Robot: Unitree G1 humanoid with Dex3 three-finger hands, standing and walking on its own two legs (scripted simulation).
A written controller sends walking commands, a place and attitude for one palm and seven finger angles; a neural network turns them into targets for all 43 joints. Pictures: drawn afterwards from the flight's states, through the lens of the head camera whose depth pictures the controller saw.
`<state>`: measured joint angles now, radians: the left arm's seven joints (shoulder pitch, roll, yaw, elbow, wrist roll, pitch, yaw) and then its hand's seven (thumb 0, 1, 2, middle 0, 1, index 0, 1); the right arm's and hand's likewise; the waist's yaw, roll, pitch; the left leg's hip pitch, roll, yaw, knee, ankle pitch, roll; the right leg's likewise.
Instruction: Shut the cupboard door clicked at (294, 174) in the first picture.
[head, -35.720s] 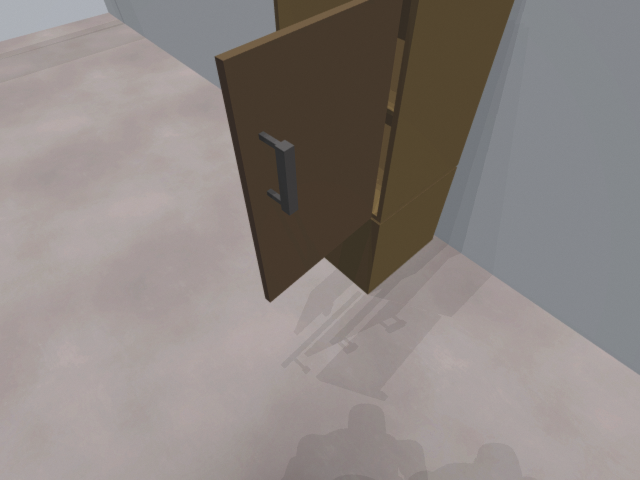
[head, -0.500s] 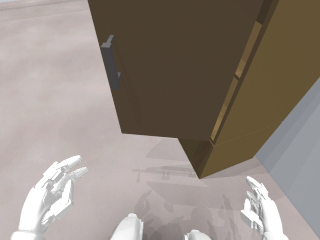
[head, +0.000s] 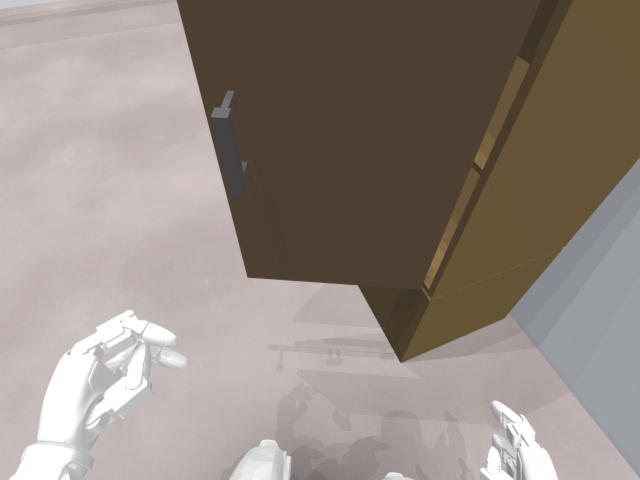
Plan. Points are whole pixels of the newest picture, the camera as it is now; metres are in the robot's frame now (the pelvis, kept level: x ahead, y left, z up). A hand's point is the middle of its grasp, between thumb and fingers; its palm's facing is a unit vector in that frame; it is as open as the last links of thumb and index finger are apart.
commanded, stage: raise the hand and make a fist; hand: left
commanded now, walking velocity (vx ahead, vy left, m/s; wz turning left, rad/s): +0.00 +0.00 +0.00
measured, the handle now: (233, 146) +0.52 +0.16 +0.12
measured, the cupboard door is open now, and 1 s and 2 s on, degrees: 63 63 63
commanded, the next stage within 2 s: bring the fist close to the handle in 1.04 s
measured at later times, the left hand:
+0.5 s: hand (135, 364) +0.21 +0.20 +0.11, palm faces -0.01 -1.00 -0.04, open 3.1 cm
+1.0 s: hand (153, 346) +0.23 +0.18 +0.12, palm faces +0.00 -1.00 -0.04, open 3.1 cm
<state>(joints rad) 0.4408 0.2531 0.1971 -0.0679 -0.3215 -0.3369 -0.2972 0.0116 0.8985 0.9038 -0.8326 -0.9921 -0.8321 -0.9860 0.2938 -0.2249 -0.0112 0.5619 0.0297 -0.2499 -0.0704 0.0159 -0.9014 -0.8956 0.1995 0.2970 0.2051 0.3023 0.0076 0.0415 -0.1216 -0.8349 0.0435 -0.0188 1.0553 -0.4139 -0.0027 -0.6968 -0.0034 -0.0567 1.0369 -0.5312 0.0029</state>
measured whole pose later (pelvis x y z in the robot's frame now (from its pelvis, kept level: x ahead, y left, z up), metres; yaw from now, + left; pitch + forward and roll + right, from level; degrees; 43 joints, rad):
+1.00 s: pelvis +0.01 -0.01 +0.03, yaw +1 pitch +4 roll -1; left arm 0.34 0.25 0.17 -0.07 -0.31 -0.22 -0.27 0.01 0.90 0.90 -1.30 -1.50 -1.30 -1.50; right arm 0.27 -0.25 0.03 0.56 0.05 -0.25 -0.06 0.02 -0.90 -0.90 0.20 0.30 0.20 0.30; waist 0.02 0.05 -0.08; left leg -0.59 0.03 -0.02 0.85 -0.34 -0.01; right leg -0.46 -0.01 -0.06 0.84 -0.46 -0.01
